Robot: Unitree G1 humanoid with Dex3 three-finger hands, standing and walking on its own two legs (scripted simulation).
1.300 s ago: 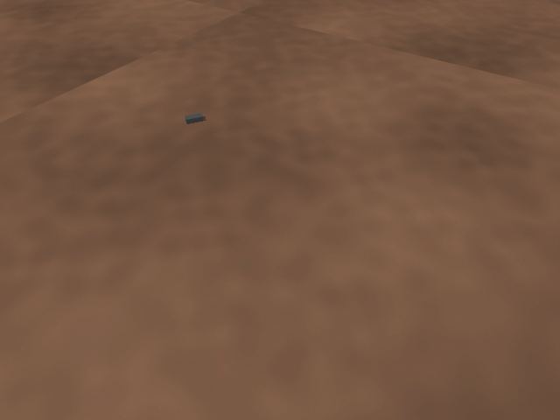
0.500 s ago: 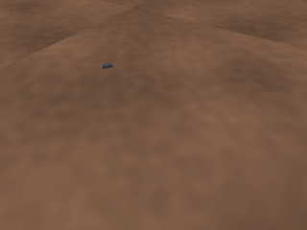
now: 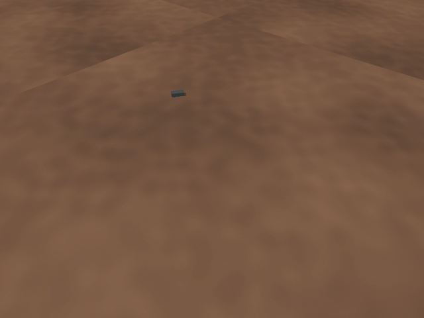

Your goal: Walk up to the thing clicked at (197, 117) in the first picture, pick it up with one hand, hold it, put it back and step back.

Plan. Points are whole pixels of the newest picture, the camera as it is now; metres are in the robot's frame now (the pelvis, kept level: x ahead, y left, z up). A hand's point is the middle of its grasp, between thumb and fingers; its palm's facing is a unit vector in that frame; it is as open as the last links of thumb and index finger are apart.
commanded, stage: walk up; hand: left
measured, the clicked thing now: (177, 93) +2.02 +0.45 -0.77
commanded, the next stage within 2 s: none
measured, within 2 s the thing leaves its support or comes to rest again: neither
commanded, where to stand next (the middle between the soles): +1.63 +0.11 m, yaw +17 degrees
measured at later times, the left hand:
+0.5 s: hand (73, 247) +0.31 +0.38 -0.15, palm faces +0.05 -0.96 -0.28, open 7.4 cm
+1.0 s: hand (108, 178) +0.53 +0.37 -0.15, palm faces +0.22 -0.91 -0.34, open 7.4 cm
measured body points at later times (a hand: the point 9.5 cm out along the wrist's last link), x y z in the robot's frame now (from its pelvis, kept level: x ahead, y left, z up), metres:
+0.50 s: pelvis +0.23 +0.11 -0.01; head +0.23 +0.13 +0.44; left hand +0.31 +0.43 -0.13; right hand +0.26 -0.22 -0.11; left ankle +0.14 +0.20 -0.75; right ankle +0.39 -0.04 -0.69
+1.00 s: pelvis +0.55 +0.09 -0.01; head +0.56 +0.10 +0.44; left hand +0.52 +0.42 -0.12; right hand +0.75 -0.19 -0.10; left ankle +0.64 +0.27 -0.70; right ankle +0.53 +0.00 -0.75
